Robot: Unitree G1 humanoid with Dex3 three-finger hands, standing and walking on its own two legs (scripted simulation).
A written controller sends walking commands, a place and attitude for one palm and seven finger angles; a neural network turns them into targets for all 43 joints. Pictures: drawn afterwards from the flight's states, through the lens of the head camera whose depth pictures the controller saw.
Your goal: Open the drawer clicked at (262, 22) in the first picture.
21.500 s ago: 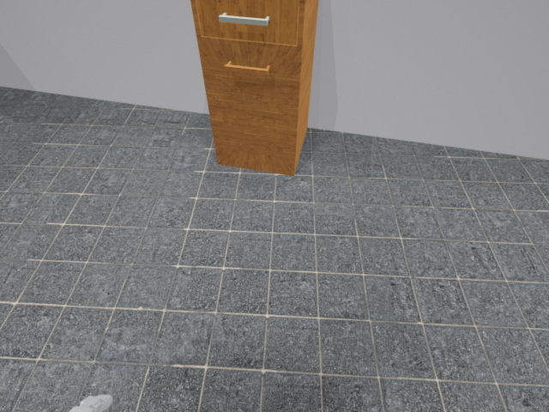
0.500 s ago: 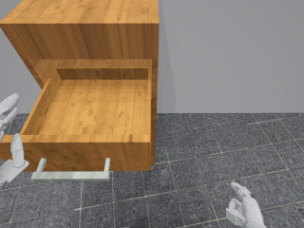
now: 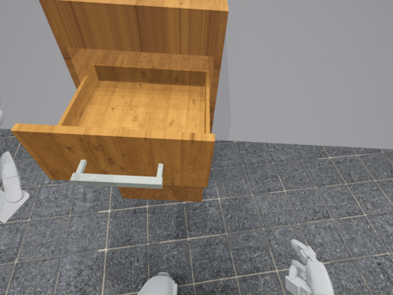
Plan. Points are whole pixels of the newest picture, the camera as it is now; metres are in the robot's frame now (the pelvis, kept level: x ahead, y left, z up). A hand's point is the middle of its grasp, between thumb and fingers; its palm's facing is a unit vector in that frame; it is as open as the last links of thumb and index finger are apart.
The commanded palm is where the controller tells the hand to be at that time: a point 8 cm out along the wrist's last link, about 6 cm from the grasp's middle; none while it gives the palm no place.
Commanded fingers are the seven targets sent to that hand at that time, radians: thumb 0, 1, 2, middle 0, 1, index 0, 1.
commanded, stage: step back with the hand held close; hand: left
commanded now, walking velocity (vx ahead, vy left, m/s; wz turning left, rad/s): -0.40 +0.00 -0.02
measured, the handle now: (119, 173) +0.34 +0.19 +0.04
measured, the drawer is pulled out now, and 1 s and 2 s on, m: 0.30 0.30 0.30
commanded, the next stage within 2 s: stop stepping back and stand still in 0.30 s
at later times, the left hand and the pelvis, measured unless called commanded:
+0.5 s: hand out of the picture +0.11 +0.23 +0.21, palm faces +0.33 -0.82 -0.47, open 7.4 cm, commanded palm +0.03 +0.28 +0.23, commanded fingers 0.00 0.90 0.90 -0.20 -0.30 -0.20 -0.30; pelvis -0.11 +0.00 +0.01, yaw -1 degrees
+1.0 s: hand out of the picture +0.02 +0.23 +0.21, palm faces +0.39 -0.78 -0.48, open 7.4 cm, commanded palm -0.05 +0.27 +0.23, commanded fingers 0.00 0.90 0.90 -0.20 -0.30 -0.20 -0.30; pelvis -0.18 -0.01 +0.01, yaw +1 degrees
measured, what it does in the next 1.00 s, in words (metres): walks backwards: right foot, then left foot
